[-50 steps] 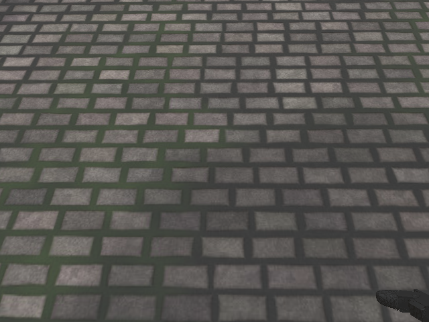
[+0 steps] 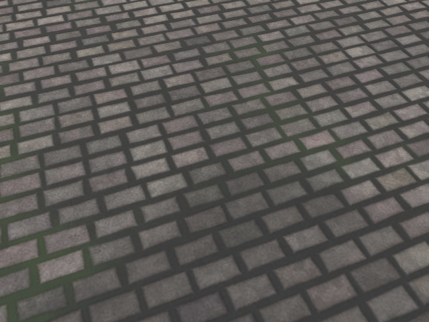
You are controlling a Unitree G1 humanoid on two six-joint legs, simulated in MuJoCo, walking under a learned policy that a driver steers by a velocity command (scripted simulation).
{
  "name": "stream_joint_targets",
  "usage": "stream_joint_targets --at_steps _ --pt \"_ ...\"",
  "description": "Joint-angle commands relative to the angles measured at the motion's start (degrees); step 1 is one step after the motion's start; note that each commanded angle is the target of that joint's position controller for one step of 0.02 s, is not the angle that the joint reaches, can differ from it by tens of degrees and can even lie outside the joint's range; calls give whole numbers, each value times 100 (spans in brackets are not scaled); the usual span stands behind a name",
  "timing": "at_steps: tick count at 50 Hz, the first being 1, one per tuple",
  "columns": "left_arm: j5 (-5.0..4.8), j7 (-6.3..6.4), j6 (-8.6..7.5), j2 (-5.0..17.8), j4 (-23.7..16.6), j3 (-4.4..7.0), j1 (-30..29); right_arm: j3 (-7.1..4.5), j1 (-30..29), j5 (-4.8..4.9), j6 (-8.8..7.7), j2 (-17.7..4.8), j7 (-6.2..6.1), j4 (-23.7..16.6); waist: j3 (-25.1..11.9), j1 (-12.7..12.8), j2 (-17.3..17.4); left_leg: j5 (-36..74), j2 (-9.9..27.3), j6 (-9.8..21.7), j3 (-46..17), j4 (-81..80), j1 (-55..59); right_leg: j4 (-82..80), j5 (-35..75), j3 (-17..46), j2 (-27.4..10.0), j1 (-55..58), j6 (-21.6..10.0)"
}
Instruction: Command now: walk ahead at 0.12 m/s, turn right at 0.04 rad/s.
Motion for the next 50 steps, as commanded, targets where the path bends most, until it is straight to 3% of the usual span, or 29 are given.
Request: stream_joint_targets --at_steps 1,3,4,7,8,9,10,11,12,13,14,15,17,19,21,23,25,27,28,29,30,31,32,33,35,37,42,46,50 --pt "-79 114 77 698 -153 178 130 -200 -138 28 -69 -771 42 -245 -193 7 665 -1026 290 468 -501 -842 232 -70 -846 65 -170 -168 -43" --pt "-104 124 117 695 -161 200 194 -226 8 91 -132 -843 52 -186 138 -19 748 -2275 383 637 -739 -988 84 107 -1602 89 -162 -605 -187" --pt "-126 112 60 633 -169 198 186 -225 103 113 -177 -835 48 -167 246 -42 778 -2465 514 743 -947 -1065 96 220 -1600 84 -178 -761 -247" --pt "-168 32 -205 478 -96 202 296 -257 233 177 -283 -906 35 -133 161 -1 965 -2127 967 1078 -1640 -1204 359 477 -1026 44 -234 -786 -379" --pt "-183 6 -269 491 -27 217 410 -254 99 193 -301 -887 39 -183 112 84 887 -1721 942 1071 -1586 -1089 301 306 -904 106 -286 -565 -454" --pt "-193 -11 -311 549 81 243 600 -233 -148 209 -321 -806 54 -279 87 207 656 -1158 749 957 -1256 -793 89 -19 -858 269 -384 -208 -550" --pt "-218 -13 -335 738 219 306 849 -189 -386 214 -370 -633 79 -406 59 273 103 -539 285 718 -556 -107 -259 -417 -887 751 -637 227 -690" --pt "-267 -7 -329 1061 388 412 1255 -149 -574 191 -463 -451 97 -536 16 335 -801 -135 -283 399 284 1035 -1012 -894 -519 1692 -1171 1015 -927" --pt "-271 -23 -315 1233 407 464 1477 -161 -753 160 -562 -562 104 -632 216 497 -1183 -702 -384 275 418 1577 -2115 -1113 352 2599 -1824 1743 -1266" --pt "-196 -27 -342 1126 473 438 1768 -181 -987 194 -623 -634 127 -714 315 647 -1143 -1973 -269 285 178 2468 -3054 -1157 1261 3106 -2297 2328 -1574" --pt "-139 -24 -370 992 532 393 1946 -190 -1008 265 -645 -623 167 -750 309 610 -763 -2179 -69 341 -31 3156 -3734 -1002 1817 3107 -2458 2772 -1654" --pt "-143 -13 -374 921 542 368 2003 -158 -1004 304 -645 -514 218 -752 219 577 -558 -1931 95 406 -100 3425 -4158 -963 1980 2824 -2423 3093 -1563" --pt "-197 24 -307 779 556 297 1890 -128 -1217 280 -644 -421 324 -837 297 502 -462 -1238 286 410 47 3045 -4194 -1230 2128 2145 -2161 2943 -1226" --pt "-196 77 -213 702 441 233 1460 -28 -1344 243 -635 -181 464 -914 405 353 -541 -294 211 278 311 1965 -3074 -1592 1984 1371 -1691 1878 -979" --pt "-183 124 -228 925 384 272 1294 33 -1438 211 -604 -48 533 -955 354 309 -689 726 -96 198 573 962 -1546 -1881 1822 756 -1311 827 -804" --pt "-226 122 -296 1190 469 354 1448 -54 -1395 241 -534 -344 480 -972 375 224 -768 1132 -230 249 516 580 -855 -2047 1797 745 -1489 685 -761" --pt "-269 111 -321 1210 533 378 1413 -157 -1173 242 -491 -609 402 -942 330 -7 -767 1087 -280 445 425 254 -577 -1679 2726 633 -1632 1069 -604" --pt "-238 114 -268 1166 572 378 1402 -345 -148 212 -445 -890 315 -626 -279 -551 -693 926 -491 721 554 197 704 -355 4153 327 -1468 1089 -364" --pt "-172 127 -243 1075 540 340 1412 -451 692 225 -408 -1051 263 -379 -725 -921 -571 824 -291 869 354 299 1904 789 3791 196 -1257 427 -202" --pt "-53 110 -265 517 410 189 1867 -561 1364 114 -373 -1578 212 -258 -1496 -830 755 -46 1119 1451 -1678 91 3670 3023 1477 -42 -592 -1277 70" --pt "-160 76 -381 140 452 74 2219 -477 1471 103 -393 -1508 286 -221 -2135 -650 1711 -1501 1946 1941 -4233 -1317 3944 4332 -1859 671 26 -2184 120" --pt "-341 37 -453 771 334 252 1624 -368 1012 166 -446 -1129 317 -250 -1180 -618 1112 -2228 1759 1670 -4009 -1685 3148 4892 -1602 861 -342 -2733 29" --pt "-405 37 -485 962 170 302 1121 -315 514 195 -486 -963 334 -313 -429 -471 754 -1910 1608 1497 -3172 -1776 2237 4780 -1013 651 -641 -2864 -89" --pt "-326 82 -484 919 154 310 941 -285 172 132 -523 -856 357 -342 -149 -286 363 -1185 1382 1423 -2512 -1869 1476 4525 -511 581 -894 -2591 -114" --pt "-231 115 -362 718 241 332 1163 -238 -144 21 -596 -634 381 -322 -99 81 566 -408 975 1326 -1645 -2112 659 4071 -15 648 -1176 -1907 -111" --pt "-214 129 -258 598 267 333 1170 -228 -68 50 -653 -598 361 -220 -58 154 534 -113 867 1427 -1258 -2327 423 3795 134 563 -1206 -1836 -38" --pt "-103 124 -259 609 -66 352 113 -273 451 55 -620 -850 188 45 306 -56 190 692 885 1494 -832 -2528 751 2296 1389 530 -1219 -2738 249" --pt "-72 23 -361 332 -213 222 -558 -257 781 66 -518 -918 102 263 225 -300 208 2388 563 1250 -5 -2154 656 894 2295 149 -837 -1828 302" --pt "-100 -80 -373 489 -352 220 -897 -259 946 108 -360 -935 78 464 88 -363 334 2849 779 1193 -124 -1531 1394 273 1974 228 -632 -1651 173"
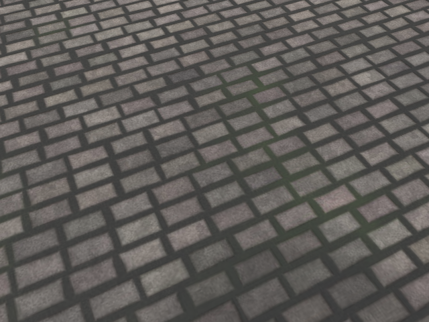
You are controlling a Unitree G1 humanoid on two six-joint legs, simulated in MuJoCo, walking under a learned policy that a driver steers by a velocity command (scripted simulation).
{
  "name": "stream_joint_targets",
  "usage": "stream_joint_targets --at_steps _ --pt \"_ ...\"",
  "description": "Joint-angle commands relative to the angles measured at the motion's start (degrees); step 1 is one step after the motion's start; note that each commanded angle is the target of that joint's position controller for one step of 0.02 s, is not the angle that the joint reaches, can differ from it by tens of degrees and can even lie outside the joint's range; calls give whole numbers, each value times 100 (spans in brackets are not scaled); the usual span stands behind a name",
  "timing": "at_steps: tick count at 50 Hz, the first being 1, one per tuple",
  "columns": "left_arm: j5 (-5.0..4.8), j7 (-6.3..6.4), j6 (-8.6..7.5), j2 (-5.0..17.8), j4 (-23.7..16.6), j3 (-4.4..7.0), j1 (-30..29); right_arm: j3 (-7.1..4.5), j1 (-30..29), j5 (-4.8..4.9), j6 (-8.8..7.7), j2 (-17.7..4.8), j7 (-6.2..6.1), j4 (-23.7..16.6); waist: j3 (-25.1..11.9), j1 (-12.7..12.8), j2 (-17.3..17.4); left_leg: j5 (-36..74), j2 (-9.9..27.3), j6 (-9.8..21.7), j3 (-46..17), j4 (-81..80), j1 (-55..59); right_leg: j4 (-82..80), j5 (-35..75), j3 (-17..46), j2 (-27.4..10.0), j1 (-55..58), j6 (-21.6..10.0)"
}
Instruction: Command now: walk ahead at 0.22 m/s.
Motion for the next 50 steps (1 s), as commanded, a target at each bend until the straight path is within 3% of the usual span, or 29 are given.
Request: stream_joint_targets --at_steps 1,3,4,5,6,7,8,9,11,14,18,22,24,25,26,27,28,29,30,31,33,36,39,43,45,47,48,49,50 --pt "10 -76 -99 481 -397 73 -294 -209 -14 42 60 -954 -55 -137 -73 166 644 3063 1607 640 -631 311 -106 -382 -311 -74 243 656 -143" --pt "80 -57 -147 717 -183 167 344 -209 -159 84 119 -928 -76 -129 -381 530 609 3410 1423 428 -706 1126 4 -962 -56 -151 386 1563 -357" --pt "161 -2 -184 1101 -70 263 806 -152 54 13 101 -788 -70 -150 -887 622 257 2926 1051 186 -587 1944 -373 -879 2033 150 -46 2688 -571" --pt "248 54 -147 1403 -9 302 1219 3 663 -78 36 -324 -27 -154 -1755 449 -647 397 522 -175 -441 3447 -1989 -267 4026 1286 -1276 4842 -1338" --pt "125 68 -30 1054 -16 226 1367 63 870 31 46 -248 -31 -81 -2475 600 -1173 -2793 144 -414 -593 4699 -2639 -346 3931 2118 -1999 5267 -1959" --pt "23 72 60 955 -98 196 1237 -131 441 173 118 -899 -52 -163 -2207 747 -642 -2893 301 -449 -837 5364 -2956 -713 2429 1976 -1808 4695 -1822" --pt "3 119 112 907 -177 173 792 -203 19 244 215 -982 -110 -304 -1566 638 -383 -2519 481 -474 -721 5554 -3291 -1033 1222 1619 -1603 4017 -1583" --pt "9 156 138 756 -224 119 378 -222 -124 217 348 -889 -180 -324 -1079 502 -226 -2154 667 -547 -654 5422 -3292 -1372 122 1272 -1392 3246 -1426" --pt "105 184 185 707 -235 112 -132 -256 10 132 604 -703 -288 -359 -573 222 -576 -1517 790 -677 -484 5158 -2640 -1929 -1253 673 -1071 1900 -1265" --pt "137 255 194 717 -172 137 -268 -300 79 91 693 -595 -316 -489 -527 158 -634 -1117 815 -689 -297 4788 -2384 -2106 -1240 147 -1052 1561 -1393" --pt "80 366 265 910 -88 203 -308 -284 -343 73 681 -549 -215 -768 -676 273 -476 -718 958 -581 -205 3836 -2160 -2082 -1162 -128 -1247 1857 -1419" --pt "-164 300 323 1189 -57 312 -300 -367 -196 96 657 -696 -61 -782 -706 135 -554 -699 836 -186 146 2875 -1516 -2274 -3216 -118 -1384 1821 -1102" --pt "-237 264 351 1043 -83 289 -457 -425 329 86 656 -680 -13 -503 -551 -142 -313 -534 593 128 433 1992 -740 -1863 -3960 -420 -1141 1438 -773" --pt "-207 236 373 776 -82 239 -498 -469 761 109 634 -702 -17 -282 -371 -273 168 -908 569 365 174 1458 -373 -937 -4193 -785 -792 1080 -522" --pt "-126 143 372 322 -154 136 -625 -543 1188 111 578 -1027 -85 -213 -93 -335 1556 -1979 1701 899 -1714 455 18 1318 -4217 -1411 -153 -91 -90" --pt "-133 108 250 310 -476 147 -932 -559 926 40 389 -1583 -53 -507 275 -140 1935 -3427 2527 1684 -4331 -535 -101 2220 -4132 -546 598 -1630 8" --pt "-237 70 91 723 -570 230 -1238 -526 490 -90 188 -1417 -55 -675 489 -85 1383 -3454 2574 1628 -4328 -968 -285 2488 -3455 78 358 -1816 -141" --pt "-251 54 -10 947 -498 305 -1052 -477 112 -45 53 -1282 -88 -753 557 180 1313 -2809 2427 1322 -3810 -883 -229 2322 -2702 160 237 -1839 -210" --pt "-134 78 -59 982 -315 341 -869 -438 5 46 4 -1125 -99 -778 420 259 1074 -2048 2204 1048 -3248 -709 -132 2153 -2231 147 133 -1612 -172" --pt "-22 98 -101 935 -246 350 -870 -406 43 106 9 -1011 -122 -743 301 249 951 -1487 2011 873 -2823 -656 -78 1855 -1846 135 119 -1401 -104" --pt "-30 34 -141 719 -208 326 -944 -331 396 80 -20 -771 -154 -669 74 197 842 -519 1762 757 -2326 -572 104 1509 -1167 80 244 -1089 -24" --pt "-68 -15 -163 552 -253 291 -1124 -351 705 71 -36 -832 -201 -623 9 108 866 197 1585 710 -1975 -481 177 842 -582 52 391 -848 74" --pt "-113 -67 -183 467 -396 234 -1479 -369 874 85 -6 -862 -223 -593 181 -43 1031 299 1502 703 -1893 -436 -43 229 -361 29 480 -568 170" --pt "-125 -186 -274 405 -600 123 -1877 -383 1131 119 33 -838 -215 -464 390 -273 1052 643 1601 731 -1894 -227 108 -322 -381 -97 460 -423 161" --pt "-134 -242 -330 472 -631 109 -1836 -388 1143 126 65 -844 -212 -424 429 -251 1108 994 1685 693 -1930 -82 184 -527 -490 -181 482 -138 70" --pt "-143 -257 -365 648 -585 151 -1528 -415 1045 120 104 -919 -213 -420 373 -66 1279 1803 1801 620 -1955 130 266 -618 -767 -274 539 349 -92" --pt "-128 -240 -380 788 -503 209 -1158 -423 930 112 119 -964 -209 -452 184 144 1359 2825 1750 553 -1872 486 312 -685 -925 -405 665 855 -222" --pt "-99 -196 -382 984 -295 312 -439 -403 827 98 132 -923 -201 -488 -275 494 1296 3872 1495 420 -1626 1243 246 -798 -856 -503 765 1812 -420" --pt "-40 -158 -376 1225 -78 395 638 -350 673 36 127 -838 -183 -598 -1094 977 1134 3694 1265 252 -1455 2483 -512 -476 -796 -27 264 3476 -763"
Over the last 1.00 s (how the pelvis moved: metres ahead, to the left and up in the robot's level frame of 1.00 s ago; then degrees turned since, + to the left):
0.40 0.06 0.01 0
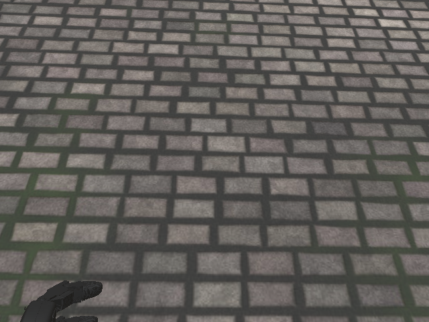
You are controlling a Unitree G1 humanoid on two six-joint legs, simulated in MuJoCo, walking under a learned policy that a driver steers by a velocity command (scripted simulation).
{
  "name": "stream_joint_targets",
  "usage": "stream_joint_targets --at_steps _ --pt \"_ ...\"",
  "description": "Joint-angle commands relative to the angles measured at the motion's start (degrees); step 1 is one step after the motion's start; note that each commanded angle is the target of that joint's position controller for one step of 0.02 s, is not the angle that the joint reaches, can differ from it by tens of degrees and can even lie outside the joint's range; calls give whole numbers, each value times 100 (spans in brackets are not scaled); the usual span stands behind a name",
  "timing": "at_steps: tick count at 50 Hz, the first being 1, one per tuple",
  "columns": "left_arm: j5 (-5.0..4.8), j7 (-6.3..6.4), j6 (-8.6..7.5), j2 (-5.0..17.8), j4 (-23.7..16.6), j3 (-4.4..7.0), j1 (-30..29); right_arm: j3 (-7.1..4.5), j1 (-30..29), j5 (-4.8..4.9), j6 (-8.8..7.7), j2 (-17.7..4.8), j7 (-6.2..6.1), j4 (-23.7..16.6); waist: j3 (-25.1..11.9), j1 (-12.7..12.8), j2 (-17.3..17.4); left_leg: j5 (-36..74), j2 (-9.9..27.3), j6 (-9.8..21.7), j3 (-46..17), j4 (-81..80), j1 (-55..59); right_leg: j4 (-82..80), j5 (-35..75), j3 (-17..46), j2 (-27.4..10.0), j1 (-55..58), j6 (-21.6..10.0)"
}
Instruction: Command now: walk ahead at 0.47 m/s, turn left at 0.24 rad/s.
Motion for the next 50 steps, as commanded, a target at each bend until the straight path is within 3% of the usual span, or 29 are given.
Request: stream_joint_targets --at_steps 1,2,3,4,5,6,7,9,13,15,18,20,22,23,24,25,26,27,28,31,34,38,39,40,41,44,46,48,50 --pt "139 115 -36 1610 207 489 2407 -4 218 -114 -109 -330 29 -468 -2093 1144 -412 2900 21 8 181 3876 -3042 300 -579 2498 -1808 4954 -1240" --pt "48 43 -5 1346 448 418 2633 53 513 94 -227 -206 38 -398 -2452 1039 -1787 -445 -501 -111 -31 5199 -4202 -802 -1590 4620 -2526 5418 -1730" --pt "-53 50 3 918 397 292 2155 -71 -46 230 -297 -763 46 -461 -1345 1068 -1137 -232 -106 -24 -147 5665 -4783 -994 -2140 4038 -2273 4636 -1441" --pt "-24 90 35 665 307 222 1760 -77 -651 221 -340 -867 64 -590 -712 1021 -611 251 196 62 95 5549 -4786 -1040 -1836 3075 -2019 3762 -1225" --pt "39 97 52 554 282 171 1456 -81 -975 127 -362 -803 67 -657 -269 842 -207 625 432 79 295 5178 -4565 -1208 -1226 2473 -1776 2895 -1127" --pt "102 101 39 409 264 115 1296 -124 -1067 33 -341 -777 67 -674 -123 681 -215 857 620 90 347 4822 -4305 -1339 -786 2071 -1567 2414 -1055" --pt "139 108 40 396 291 96 1275 -110 -980 25 -307 -638 89 -676 -96 558 -343 959 698 82 388 4654 -4059 -1477 -544 1856 -1475 2119 -1062" --pt "73 133 22 473 384 102 1375 -49 -1005 16 -254 -380 112 -727 17 465 -408 1008 802 4 524 4208 -4030 -1727 -132 1526 -1458 1820 -1159" --pt "27 234 68 758 450 144 1460 60 -1836 -89 -280 -258 157 -1030 284 550 -248 2180 692 -186 890 2476 -3914 -1801 1449 635 -1165 1490 -1031" --pt "15 266 118 814 536 139 1743 108 -2257 -87 -329 -192 224 -1110 177 727 -268 3050 365 -197 1147 1615 -3357 -1638 2078 270 -934 1447 -834" --pt "-43 297 210 895 682 128 2043 75 -2521 -58 -329 -359 303 -1216 -26 762 -360 3478 179 -79 993 982 -3022 -1269 2065 349 -1110 2006 -656" --pt "-46 323 285 963 699 141 1945 -1 -2285 -100 -325 -583 330 -1156 -191 530 -383 3324 113 82 901 752 -2668 -767 2114 436 -1225 2316 -490" --pt "5 329 336 855 675 97 1953 -152 -1424 -191 -328 -962 287 -867 -671 111 -92 4397 145 324 938 417 -1308 567 2126 235 -800 2117 -159" --pt "180 306 310 505 613 -30 2441 -215 -1054 -324 -308 -1391 246 -865 -1426 241 826 6819 1270 840 -82 999 317 2084 188 45 -382 1020 130" --pt "122 256 313 9 850 -217 3295 -104 -972 -306 -226 -1177 260 -837 -2370 437 1787 7547 2454 1840 -1538 920 1351 3774 -3699 237 119 34 409" --pt "-15 229 364 560 950 -84 3157 -26 -938 -158 -153 -824 316 -822 -2489 286 1175 6317 2189 1776 -1677 643 977 4199 -3975 749 -53 -72 408" --pt "-104 253 436 763 774 -19 2584 7 -1402 -80 -124 -766 327 -866 -1668 331 860 5387 1938 1534 -1217 378 271 4275 -3710 602 -248 -453 425" --pt "-75 320 527 696 703 -14 2201 67 -1853 -101 -116 -623 314 -907 -1118 422 546 4722 1700 1338 -878 129 -480 4048 -3377 520 -427 -494 465" --pt "-12 383 635 637 682 -1 2082 99 -2193 -157 -118 -555 300 -919 -831 579 526 4184 1579 1204 -636 -105 -1216 3676 -3084 549 -603 -206 496" --pt "70 490 811 359 792 -53 2304 66 -2601 -301 -102 -615 268 -834 -696 868 868 3449 1168 1081 12 -506 -2399 2454 -2541 278 -535 956 560" --pt "96 480 863 321 870 -68 2283 84 -2633 -234 -72 -588 200 -688 -885 866 822 2271 1164 1031 241 -598 -2516 1487 -1460 155 -500 1598 470" --pt "191 437 899 668 527 33 1723 22 -2527 -118 76 -792 33 -550 -234 792 662 19 1003 519 377 -502 -2780 780 -961 117 -447 1477 27" --pt "169 454 893 834 401 57 1585 18 -2343 -130 106 -742 -3 -514 13 655 182 -54 767 284 615 -98 -2693 222 -742 561 -755 1157 -208" --pt "83 477 895 1180 368 160 1413 19 -2155 -153 129 -591 -49 -544 196 387 -724 166 180 15 1245 352 -2552 -213 -1137 1081 -988 689 -476" --pt "66 478 856 1167 298 197 1378 24 -2362 -161 139 -524 -104 -549 293 540 -1116 758 -198 -155 1593 1049 -2349 -735 -1535 1612 -1196 427 -650" --pt "74 505 686 1095 215 239 1345 -33 -2484 -148 126 -486 -113 -633 100 613 -1359 590 -348 -149 1185 1779 -2894 -658 -72 2303 -1508 1247 -891" --pt "7 525 614 1103 204 290 1437 -52 -2482 -103 74 -493 -52 -672 -246 665 -1132 -55 -279 -122 856 2073 -3220 -368 1232 2490 -1635 1964 -1014" --pt "-93 572 683 1136 139 340 1273 -53 -2415 -15 6 -507 -1 -664 -496 600 -898 369 -237 -154 770 1481 -2991 -158 1769 2436 -1516 2251 -892" --pt "-170 624 834 1132 -15 357 900 -78 -2002 15 -23 -531 63 -519 -661 321 -839 1638 -282 -160 926 200 -1956 54 1461 2191 -1140 1910 -598"
Over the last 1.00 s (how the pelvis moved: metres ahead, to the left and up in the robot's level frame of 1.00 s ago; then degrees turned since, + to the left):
0.32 0.05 -0.02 27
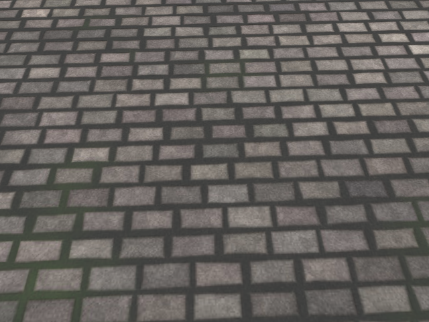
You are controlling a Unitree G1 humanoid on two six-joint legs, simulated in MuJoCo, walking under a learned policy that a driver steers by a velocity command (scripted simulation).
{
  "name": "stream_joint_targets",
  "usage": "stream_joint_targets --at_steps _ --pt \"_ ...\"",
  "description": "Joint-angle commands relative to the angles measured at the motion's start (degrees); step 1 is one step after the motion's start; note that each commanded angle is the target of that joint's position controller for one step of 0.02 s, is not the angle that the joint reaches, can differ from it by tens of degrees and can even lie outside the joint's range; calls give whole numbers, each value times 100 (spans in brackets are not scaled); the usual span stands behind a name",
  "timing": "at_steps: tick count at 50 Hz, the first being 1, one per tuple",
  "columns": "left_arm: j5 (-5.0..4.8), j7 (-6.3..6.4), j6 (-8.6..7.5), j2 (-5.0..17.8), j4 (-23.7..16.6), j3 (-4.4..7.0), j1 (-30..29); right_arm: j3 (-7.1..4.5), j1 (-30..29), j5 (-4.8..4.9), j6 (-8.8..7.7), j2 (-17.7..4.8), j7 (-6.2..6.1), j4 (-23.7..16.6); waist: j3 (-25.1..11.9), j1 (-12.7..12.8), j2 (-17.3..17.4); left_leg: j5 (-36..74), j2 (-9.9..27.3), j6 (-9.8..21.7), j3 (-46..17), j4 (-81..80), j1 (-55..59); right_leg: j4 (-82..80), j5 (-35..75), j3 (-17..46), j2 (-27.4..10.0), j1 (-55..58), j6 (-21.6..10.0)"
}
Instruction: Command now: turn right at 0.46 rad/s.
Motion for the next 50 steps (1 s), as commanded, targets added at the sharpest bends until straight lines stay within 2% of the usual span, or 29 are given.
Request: stream_joint_targets --at_steps 1,2,3,4,5,6,7,9,13,17,20,22,23,24,25,26,27,28,29,32,34,36,38,40,44,47,48,49,50 --pt "-71 88 89 840 -548 200 -560 -174 571 20 -82 -571 69 -137 -1023 -398 -621 1510 357 47 -178 -1327 1039 -161 2049 1212 -756 486 -696" --pt "39 61 109 452 -617 102 -385 -278 680 -87 -17 -996 29 -179 -1121 -264 574 2693 1427 403 -1159 -1425 1839 1015 527 609 -163 -472 -346" --pt "53 43 92 396 -689 109 -107 -301 487 -244 40 -1227 54 -256 -910 -125 1850 3710 2514 1317 -2363 -1559 1772 1873 -2154 -6 511 -1525 -41" --pt "79 6 54 887 -589 251 22 -209 419 -267 13 -926 47 -388 -887 -143 1297 3834 2776 1727 -2420 -1528 1630 3112 -2348 250 160 -1614 96" --pt "2 -26 68 1042 -486 342 83 -136 140 -234 -21 -688 31 -470 -692 -8 811 3758 2474 1567 -1843 -1433 1509 3581 -1999 281 91 -1723 140" --pt "-13 -2 126 936 -390 350 175 -126 -98 -175 -37 -676 22 -532 -547 95 587 3424 2134 1303 -1321 -1398 1443 3658 -1635 201 21 -1808 209" --pt "14 12 163 851 -417 335 79 -126 -145 -105 -48 -687 1 -535 -433 43 610 3394 2026 1190 -1080 -1391 1488 3643 -1280 174 -49 -1985 286" --pt "0 -46 176 617 -583 258 -172 -126 68 -109 -18 -737 -55 -433 -420 -97 742 3788 1830 1205 -581 -1426 1508 3375 -886 -120 -50 -1914 429" --pt "-14 -171 153 430 -953 135 -621 -190 246 -116 77 -947 -139 -348 -581 -328 829 3600 1980 1334 -241 -1516 1844 2341 -682 -462 -253 -1661 531" --pt "6 -295 191 501 -1136 121 -669 -263 118 -83 122 -1169 -62 -368 -585 -323 935 3491 2091 1286 121 -1499 1519 1512 -576 -853 -273 -887 344" --pt "9 -385 269 563 -1232 170 -630 -296 86 28 121 -1234 7 -353 -537 -262 981 3242 2222 1122 213 -1243 1493 828 -460 -1033 -224 -508 98" --pt "17 -425 296 599 -1170 232 -305 -299 52 136 122 -1183 23 -305 -572 -32 877 2838 2086 720 509 -645 1202 -268 359 -1175 -55 258 -202" --pt "30 -361 291 875 -1100 346 19 -261 434 85 108 -992 60 -157 -748 20 345 2196 1783 305 833 119 684 -773 1355 -798 -97 1132 -459" --pt "67 -226 262 1620 -1140 533 394 -143 349 -199 84 -645 103 -352 -972 -11 -1310 -398 1109 -253 1242 1962 -959 -737 3916 1135 -1515 2357 -1078" --pt "236 -260 124 1623 -1274 441 239 -119 -11 -205 77 -594 85 -588 -1279 93 -1424 -2251 396 -472 404 3249 -1847 -837 4428 2354 -2449 2142 -2302" --pt "261 -316 -13 1316 -1293 359 181 -193 -230 -65 102 -871 65 -585 -1276 237 -693 -1997 565 -423 -95 3704 -1900 -1003 3823 1882 -2205 1929 -2275" --pt "217 -291 -108 1116 -1262 298 -97 -206 -238 38 125 -882 45 -554 -967 63 -622 -1484 692 -329 -167 3626 -1933 -1043 3219 1317 -1838 1671 -1909" --pt "145 -257 -137 940 -1268 250 -365 -225 -108 11 155 -882 -11 -417 -819 -68 -391 -1063 780 -313 -209 3354 -1890 -1071 2636 1011 -1543 1487 -1586" --pt "94 -222 -139 800 -1268 188 -541 -254 -34 -44 188 -960 -57 -364 -734 -159 -481 -736 798 -341 -212 3188 -1719 -1124 2521 842 -1417 1270 -1453" --pt "221 -154 -183 495 -1197 29 -622 -220 386 -14 214 -797 -41 -150 -915 -326 -565 -99 737 -425 -165 2850 -1037 -1238 2570 383 -1216 999 -1431" --pt "267 -134 -219 313 -1044 -61 -662 -125 367 -12 230 -579 -21 -67 -831 -289 -574 105 842 -467 -184 1904 -639 -1322 2086 111 -1095 891 -1330" --pt "318 -122 -217 410 -881 -68 -617 -52 208 -17 232 -505 19 -78 -663 -154 -652 115 856 -469 -117 1186 -197 -1441 1457 32 -1095 679 -1309" --pt "326 -122 -195 672 -778 -13 -589 -77 89 22 233 -715 39 -150 -442 -57 -678 -75 782 -432 -10 897 -120 -1494 968 180 -1232 600 -1380" --pt "262 -101 -149 865 -732 47 -595 -114 72 60 230 -869 44 -215 -271 -29 -630 -337 726 -371 33 842 -303 -1431 867 379 -1423 693 -1450" --pt "169 -8 -52 889 -723 99 -637 -102 297 70 217 -725 99 -223 -365 -145 -503 -472 656 -233 170 695 -397 -1019 2127 409 -1698 1131 -1492" --pt "77 51 40 855 -739 145 -701 -100 636 50 217 -679 203 -149 -529 -401 -416 720 532 63 293 -523 266 -445 2474 -70 -1500 1063 -1098" --pt "85 55 37 759 -744 152 -575 -169 686 12 216 -963 197 -173 -574 -343 94 2054 810 325 -303 -994 675 185 1727 -479 -1099 712 -684" --pt "280 24 -12 474 -954 90 -660 -298 712 10 207 -1526 130 -209 -687 -90 1433 3787 1835 973 -1785 -1040 1366 1286 324 -1214 -242 -412 -136" --pt "292 36 -29 393 -1087 65 -1291 -226 914 -114 145 -1297 145 -213 -640 -580 1684 4253 2503 1845 -2623 -1395 1561 2169 -2120 -900 316 -1322 78"
Over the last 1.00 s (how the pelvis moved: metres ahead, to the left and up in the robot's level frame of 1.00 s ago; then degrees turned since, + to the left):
0.35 0.02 0.01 -8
